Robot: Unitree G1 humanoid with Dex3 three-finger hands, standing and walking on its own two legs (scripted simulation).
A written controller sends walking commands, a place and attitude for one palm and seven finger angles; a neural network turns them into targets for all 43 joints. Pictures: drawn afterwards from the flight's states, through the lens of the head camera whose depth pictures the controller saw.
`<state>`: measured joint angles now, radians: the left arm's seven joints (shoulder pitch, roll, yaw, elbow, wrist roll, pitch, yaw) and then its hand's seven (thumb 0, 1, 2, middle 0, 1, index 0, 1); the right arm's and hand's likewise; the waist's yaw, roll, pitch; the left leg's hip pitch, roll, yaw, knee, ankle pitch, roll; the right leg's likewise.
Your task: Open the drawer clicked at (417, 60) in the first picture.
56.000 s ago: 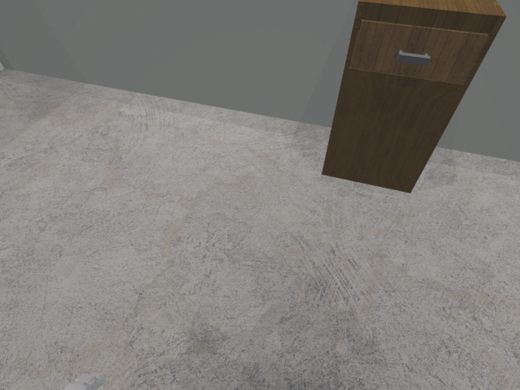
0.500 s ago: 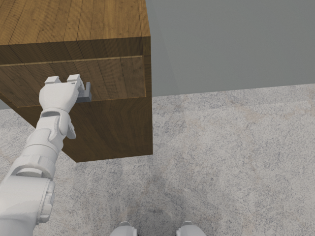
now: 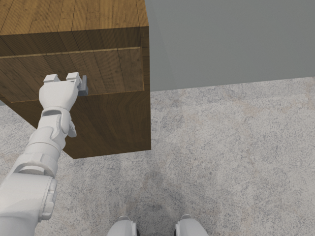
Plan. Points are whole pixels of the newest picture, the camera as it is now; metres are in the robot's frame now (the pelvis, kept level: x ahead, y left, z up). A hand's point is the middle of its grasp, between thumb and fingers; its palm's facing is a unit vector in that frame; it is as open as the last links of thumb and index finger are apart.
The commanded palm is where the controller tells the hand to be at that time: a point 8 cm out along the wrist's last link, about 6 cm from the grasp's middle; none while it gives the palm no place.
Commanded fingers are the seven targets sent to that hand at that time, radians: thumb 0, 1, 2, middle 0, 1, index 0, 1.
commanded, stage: lower the fingers behind the handle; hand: left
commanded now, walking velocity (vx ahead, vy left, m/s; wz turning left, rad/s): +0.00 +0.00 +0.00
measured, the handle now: (68, 85) +0.53 +0.24 +0.01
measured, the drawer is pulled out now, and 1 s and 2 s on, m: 0.00 0.00 0.10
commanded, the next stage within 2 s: close the thumb around the handle in 0.14 s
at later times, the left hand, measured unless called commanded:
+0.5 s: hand (68, 106) +0.47 +0.23 -0.01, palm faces -0.07 -0.04 -1.00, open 11.9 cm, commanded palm +0.45 +0.23 +0.04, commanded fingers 0.00 0.28 0.64 -0.36 -1.28 -0.36 -1.28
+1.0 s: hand (68, 106) +0.47 +0.23 -0.01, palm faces -0.06 -0.05 -1.00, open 6.3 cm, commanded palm +0.44 +0.23 +0.04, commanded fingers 0.00 0.90 0.90 -0.40 -1.35 -0.40 -1.35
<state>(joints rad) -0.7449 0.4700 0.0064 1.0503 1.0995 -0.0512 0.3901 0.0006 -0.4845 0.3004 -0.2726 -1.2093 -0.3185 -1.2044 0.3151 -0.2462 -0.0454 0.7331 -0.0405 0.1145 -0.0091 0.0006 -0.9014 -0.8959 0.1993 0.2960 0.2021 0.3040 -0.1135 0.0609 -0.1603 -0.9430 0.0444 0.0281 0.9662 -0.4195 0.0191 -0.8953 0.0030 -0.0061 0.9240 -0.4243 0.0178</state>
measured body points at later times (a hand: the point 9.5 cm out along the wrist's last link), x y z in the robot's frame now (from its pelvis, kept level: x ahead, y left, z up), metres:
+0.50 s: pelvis +0.00 +0.00 +0.00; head +0.12 -0.01 +0.44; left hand +0.47 +0.23 +0.05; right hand +0.03 -0.28 -0.13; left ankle +0.01 +0.11 -0.68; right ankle +0.00 -0.14 -0.68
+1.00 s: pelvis +0.02 +0.00 +0.00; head +0.13 -0.01 +0.44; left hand +0.47 +0.23 +0.05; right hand +0.04 -0.27 -0.13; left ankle +0.01 +0.11 -0.68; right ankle +0.00 -0.14 -0.68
